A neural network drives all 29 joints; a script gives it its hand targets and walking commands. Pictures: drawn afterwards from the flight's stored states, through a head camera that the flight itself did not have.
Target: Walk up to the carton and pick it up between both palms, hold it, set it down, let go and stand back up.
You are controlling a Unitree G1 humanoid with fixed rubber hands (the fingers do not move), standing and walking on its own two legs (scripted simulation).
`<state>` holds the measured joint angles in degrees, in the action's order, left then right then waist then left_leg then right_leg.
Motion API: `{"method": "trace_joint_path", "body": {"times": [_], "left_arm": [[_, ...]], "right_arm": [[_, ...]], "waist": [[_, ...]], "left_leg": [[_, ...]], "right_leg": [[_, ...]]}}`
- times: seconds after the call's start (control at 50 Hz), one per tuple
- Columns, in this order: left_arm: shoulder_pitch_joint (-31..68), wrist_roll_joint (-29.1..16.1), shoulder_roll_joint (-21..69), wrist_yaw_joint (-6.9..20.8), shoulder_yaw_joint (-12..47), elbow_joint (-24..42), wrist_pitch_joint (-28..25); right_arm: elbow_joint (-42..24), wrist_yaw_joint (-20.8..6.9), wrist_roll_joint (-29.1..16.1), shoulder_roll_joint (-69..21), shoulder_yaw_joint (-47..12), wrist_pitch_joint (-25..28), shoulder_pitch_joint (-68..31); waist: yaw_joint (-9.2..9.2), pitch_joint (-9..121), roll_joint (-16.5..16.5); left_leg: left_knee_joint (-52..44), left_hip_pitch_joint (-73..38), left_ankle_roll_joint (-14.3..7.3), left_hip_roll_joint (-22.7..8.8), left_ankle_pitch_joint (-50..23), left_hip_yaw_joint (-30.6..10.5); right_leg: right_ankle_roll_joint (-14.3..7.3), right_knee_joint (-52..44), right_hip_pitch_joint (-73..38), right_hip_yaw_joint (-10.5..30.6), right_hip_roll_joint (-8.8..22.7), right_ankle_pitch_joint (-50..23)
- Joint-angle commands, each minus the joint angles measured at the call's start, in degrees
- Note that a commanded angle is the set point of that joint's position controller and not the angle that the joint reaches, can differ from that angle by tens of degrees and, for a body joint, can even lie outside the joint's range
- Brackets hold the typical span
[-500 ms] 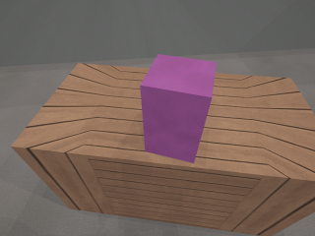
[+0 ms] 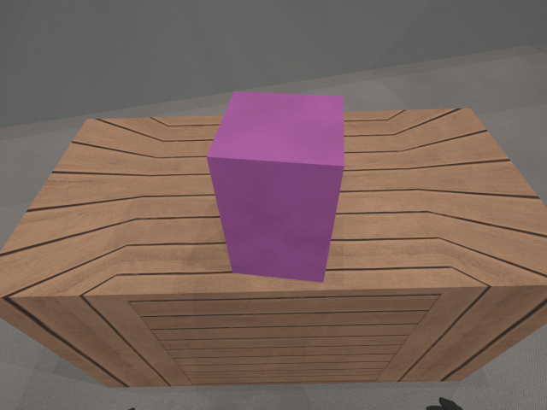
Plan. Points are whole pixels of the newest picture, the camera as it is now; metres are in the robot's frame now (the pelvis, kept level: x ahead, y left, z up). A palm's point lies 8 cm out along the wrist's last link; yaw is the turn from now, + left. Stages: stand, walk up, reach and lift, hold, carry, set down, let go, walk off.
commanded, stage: walk up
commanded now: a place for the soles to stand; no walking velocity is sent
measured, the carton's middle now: (281, 194) +0.47 +0.00 +0.05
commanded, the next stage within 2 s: none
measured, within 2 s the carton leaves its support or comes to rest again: neither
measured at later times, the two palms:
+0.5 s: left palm out of the picture +0.14 +0.26 -0.09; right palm out of the picture +0.04 -0.25 -0.10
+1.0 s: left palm out of the picture +0.15 +0.26 -0.09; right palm out of the picture +0.03 -0.24 -0.10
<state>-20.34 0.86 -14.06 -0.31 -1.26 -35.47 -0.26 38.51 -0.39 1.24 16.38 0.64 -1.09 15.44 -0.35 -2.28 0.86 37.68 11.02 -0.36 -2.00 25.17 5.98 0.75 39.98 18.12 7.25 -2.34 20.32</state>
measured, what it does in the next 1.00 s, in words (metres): stands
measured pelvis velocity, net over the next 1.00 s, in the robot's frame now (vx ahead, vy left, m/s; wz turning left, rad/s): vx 0.01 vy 0.03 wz -0.11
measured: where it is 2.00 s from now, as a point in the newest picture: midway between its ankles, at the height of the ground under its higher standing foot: outside the picture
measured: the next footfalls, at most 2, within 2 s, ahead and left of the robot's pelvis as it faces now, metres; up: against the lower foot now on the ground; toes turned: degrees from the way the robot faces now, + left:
left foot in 1.66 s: +0.12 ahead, +0.16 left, +0.00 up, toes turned -1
right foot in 1.94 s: +0.05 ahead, -0.07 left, +0.00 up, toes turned -3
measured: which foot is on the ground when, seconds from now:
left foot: down 0.00-1.00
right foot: down 0.00-1.00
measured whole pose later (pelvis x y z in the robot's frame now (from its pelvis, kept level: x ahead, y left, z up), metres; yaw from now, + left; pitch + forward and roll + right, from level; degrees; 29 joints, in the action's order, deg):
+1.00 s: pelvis +0.01 +0.03 +0.01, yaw -6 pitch -3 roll +0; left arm -13.8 1.4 -13.6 -0.4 -0.7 -40.5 0.6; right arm 37.7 -0.3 0.5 16.4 0.5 -0.5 23.5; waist -1.0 -3.3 0.6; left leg 34.4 8.3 -2.0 0.2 23.4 4.4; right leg 0.5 35.5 16.7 2.4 -0.6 16.0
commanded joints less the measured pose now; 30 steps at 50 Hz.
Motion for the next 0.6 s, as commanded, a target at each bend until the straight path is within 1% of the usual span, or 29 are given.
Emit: {"method": "trace_joint_path", "body": {"times": [0.0, 0.04, 0.06, 0.08, 0.1, 0.12, 0.14, 0.16, 0.18, 0.2, 0.22, 0.24, 0.26, 0.28, 0.3, 0.32, 0.34, 0.36, 0.38, 0.4, 0.42, 0.44, 0.46, 0.48, 0.5, 0.52, 0.54, 0.56, 0.58], "left_arm": [[-1.25, 0.15, -8.12, -0.50, -2.95, 5.66, -1.10], [-1.42, 0.14, -8.37, -0.48, -3.14, 5.70, -1.16], [-1.72, 0.10, -8.78, -0.47, -3.28, 5.65, -1.21], [-2.11, 0.03, -9.41, -0.47, -3.47, 5.55, -1.26], [-2.65, -0.08, -10.39, -0.50, -3.75, 5.40, -1.27], [-3.25, -0.09, -11.75, -0.57, -4.10, 5.19, -1.20], [-3.33, -0.15, -12.93, -0.70, -4.41, 4.91, -1.02], [-2.65, -0.10, -13.29, -0.87, -4.42, 4.64, -0.80], [-1.76, 0.12, -13.10, -1.00, -4.21, 4.47, -0.55], [-0.20, 0.27, -12.69, -1.08, -3.82, 4.70, -0.30], [2.88, 0.20, -12.19, -1.05, -3.35, 5.37, -0.08], [5.74, 0.05, -10.28, -0.92, -2.66, 6.37, -0.05], [6.48, -0.17, -7.11, -0.74, -1.81, 7.09, -0.14], [6.24, 0.48, -5.97, -1.21, -1.56, 7.00, 0.05], [5.44, 0.90, -5.50, -1.41, -1.51, 6.34, 0.22], [5.61, 1.03, -5.17, -1.31, -1.52, 5.92, 0.12], [6.26, 0.98, -4.88, -1.05, -1.60, 5.82, -0.20], [6.40, 0.89, -4.60, -0.69, -1.71, 5.77, -0.62], [5.46, 0.84, -4.52, -0.33, -1.92, 5.56, -1.02], [3.40, 0.94, -5.52, -0.10, -2.46, 5.04, -1.34], [0.30, 1.27, -8.24, -0.12, -3.36, 4.14, -1.51], [-3.13, 1.07, -11.64, -0.39, -4.20, 3.27, -1.38], [-3.75, 0.18, -13.34, -0.57, -4.86, 1.98, -0.75], [-1.64, 0.32, -13.10, -0.71, -4.76, 1.40, -0.21], [0.46, 0.71, -12.30, -0.87, -4.31, 1.73, 0.18], [2.93, 0.89, -11.93, -1.07, -3.83, 2.43, 0.51], [6.70, 0.70, -11.86, -1.12, -3.34, 3.29, 0.74], [10.18, 0.36, -9.62, -0.79, -2.47, 4.40, 0.67], [10.95, 0.09, -5.60, -0.41, -1.38, 5.13, 0.37]], "right_arm": [[-5.40, 0.45, 0.03, 9.02, 2.78, 0.85, 0.33], [-5.79, 0.45, 0.13, 9.11, 2.75, 0.57, -0.21], [-6.02, 0.42, 0.20, 9.00, 2.73, 0.44, -0.44], [-6.35, 0.37, 0.26, 8.68, 2.66, 0.30, -0.74], [-6.82, 0.30, 0.34, 8.07, 2.51, 0.16, -1.15], [-7.40, 0.23, 0.40, 7.30, 2.34, 0.01, -1.32], [-7.79, 0.23, 0.40, 6.59, 2.18, -0.14, -1.16], [-7.93, 0.31, 0.40, 5.87, 1.91, -0.20, -0.65], [-7.75, 0.43, 0.44, 5.29, 1.67, 0.01, 0.04], [-7.29, 0.51, 0.33, 5.16, 1.59, 0.53, 1.31], [-6.55, 0.52, 0.18, 5.39, 1.65, 1.30, 3.64], [-5.55, 0.57, 0.13, 7.01, 2.08, 2.10, 5.92], [-4.91, 0.78, 0.01, 10.40, 3.15, 2.62, 6.18], [-4.77, 1.00, 0.07, 12.19, 3.78, 2.46, 5.04], [-5.05, 1.08, 0.38, 11.41, 3.62, 2.19, 3.93], [-5.06, 1.09, 0.55, 10.44, 3.19, 1.87, 4.15], [-5.01, 1.15, 0.57, 10.10, 2.94, 1.54, 4.86], [-5.08, 1.25, 0.46, 10.25, 2.79, 1.30, 5.10], [-5.09, 1.23, 0.09, 10.62, 2.65, 1.13, 4.67], [-5.12, 1.04, -0.44, 10.81, 2.42, 1.03, 3.85], [-5.62, 0.75, -0.76, 9.72, 1.97, 1.06, 3.78], [-6.35, 0.55, -0.57, 7.66, 1.64, 0.76, 4.43], [-6.78, 0.71, -0.28, 6.31, 1.66, -0.12, 4.70], [-6.87, 0.82, 0.01, 5.28, 1.40, -0.62, 4.84], [-6.64, 0.77, -0.01, 4.75, 1.32, -0.39, 5.18], [-6.25, 0.65, -0.19, 4.75, 1.40, 0.17, 6.64], [-5.45, 0.50, -0.44, 5.27, 1.64, 1.02, 9.59], [-4.43, 0.44, -0.34, 7.14, 2.26, 2.04, 12.34], [-3.84, 0.74, -0.39, 10.93, 3.32, 2.82, 12.55]], "waist": [[-0.37, 1.77, 0.63], [-0.13, 1.64, 0.60], [0.00, 1.88, 0.15], [0.28, 2.08, -0.68], [0.73, 2.28, -2.19], [1.26, 2.67, -4.41], [1.55, 2.60, -6.65], [1.20, 1.55, -8.39], [0.66, 0.67, -9.25], [-0.29, 0.52, -8.98], [-2.08, 1.41, -7.81], [-3.51, 2.89, -4.88], [-3.21, 3.64, 1.18], [-2.33, 2.12, 3.08], [-1.64, 1.06, 3.39], [-1.78, -0.12, 3.20], [-2.16, -1.20, 3.39], [-2.09, -1.77, 4.13], [-1.35, -1.52, 4.64], [-0.10, -0.06, 3.81], [1.44, 3.00, 1.10], [2.90, 6.44, -2.31], [3.23, 5.88, -5.77], [2.43, 2.80, -7.76], [1.98, 0.37, -7.41], [0.78, -0.66, -6.81], [-1.57, -1.33, -5.92], [-3.54, -1.31, -2.84], [-3.32, -1.55, 3.79]], "left_leg": [[-7.59, -0.01, -5.80, -7.81, -19.14, -6.86], [-6.10, 0.65, -5.47, -7.54, -19.61, -5.29], [-4.74, 1.20, -4.85, -6.80, -19.27, -4.13], [-2.79, 2.02, -3.91, -5.61, -18.47, -2.88], [0.07, 3.03, -2.67, -3.94, -16.95, -1.97], [3.74, 4.28, -1.37, -1.88, -13.72, -1.92], [6.54, 5.47, -0.36, 0.00, -8.16, -2.32], [6.16, 7.18, 0.08, 1.09, 0.21, -3.19], [3.23, 7.93, 0.01, 1.04, 5.19, -4.39], [-1.51, 6.21, -0.32, 0.36, 3.43, -5.14], [-7.47, 1.22, -1.04, -0.99, -4.08, -6.02], [-11.89, -5.22, -2.56, -3.84, -13.57, -8.84], [-15.08, -9.03, -5.45, -10.04, -21.02, -14.51], [-14.41, -8.57, -9.30, -16.23, -30.92, -17.40], [-12.82, -8.40, -11.24, -17.89, -36.40, -17.18], [-11.61, -9.38, -10.46, -16.89, -40.52, -15.16], [-10.66, -9.72, -8.68, -15.10, -43.22, -12.37], [-9.55, -8.32, -6.87, -13.34, -44.53, -9.88], [-8.10, -4.95, -5.19, -11.44, -43.11, -7.63], [-5.20, 0.17, -3.46, -8.85, -38.74, -5.08], [0.21, 6.96, -1.46, -5.76, -31.50, -2.28], [7.31, 9.34, 0.42, -2.00, -18.23, -0.65], [9.65, 7.51, 0.81, 0.78, -0.05, -2.09], [8.00, 9.23, 0.39, 0.87, 11.27, -4.38], [5.17, 10.39, 0.04, -0.09, 12.41, -5.50], [-0.28, 9.51, -0.18, -0.81, 9.89, -5.50], [-9.33, 4.79, -0.98, -1.87, 0.85, -6.32], [-16.29, -1.48, -2.31, -4.75, -8.08, -11.36], [-21.54, -4.33, -4.56, -11.37, -12.93, -20.39]], "right_leg": [[-3.39, -1.11, -0.79, 1.79, 2.18, -22.63], [-3.81, -1.33, -1.77, 2.44, 2.46, -24.07], [-4.35, -1.73, -2.61, 3.67, 2.98, -25.39], [-5.23, -2.53, -3.53, 5.76, 3.93, -26.78], [-6.76, -4.18, -4.19, 9.38, 5.54, -27.53], [-9.13, -6.97, -4.49, 15.02, 8.12, -26.45], [-11.91, -10.17, -4.23, 20.72, 10.75, -23.86], [-13.82, -12.34, -4.21, 24.73, 12.65, -22.64], [-14.13, -12.75, -4.14, 26.01, 13.15, -22.50], [-12.82, -11.96, -3.15, 24.37, 12.19, -23.04], [-10.22, -9.61, -0.42, 19.93, 10.12, -24.10], [-6.19, -4.44, 3.32, 12.63, 6.08, -26.14], [-1.92, 3.46, 7.21, 3.40, 0.09, -21.77], [-0.26, 4.58, 8.19, -1.55, -0.74, -9.22], [-0.29, 3.45, 7.72, -2.74, 0.54, -0.51], [-0.76, 0.17, 8.21, -3.05, 0.82, 2.64], [-1.36, -2.71, 8.24, -3.30, 0.60, 2.25], [-1.92, -5.08, 6.17, -3.61, 0.59, -1.02], [-2.58, -7.67, 1.33, -3.42, 0.80, -8.15], [-3.57, -9.08, -6.00, -1.35, 1.74, -19.94], [-5.94, -7.54, -14.51, 5.05, 5.11, -29.62], [-11.18, -9.51, -16.26, 15.35, 12.40, -27.76], [-16.58, -13.45, -11.38, 21.88, 17.21, -20.37], [-18.07, -15.51, -8.65, 24.26, 19.00, -14.85], [-17.05, -15.74, -6.87, 22.72, 18.39, -12.50], [-14.68, -15.18, -5.02, 19.37, 16.48, -10.92], [-11.00, -12.56, -0.76, 14.40, 13.08, -11.13], [-6.20, -6.49, 5.44, 7.32, 7.66, -13.31], [-1.67, 2.10, 10.33, -1.05, 0.79, -10.62]]}}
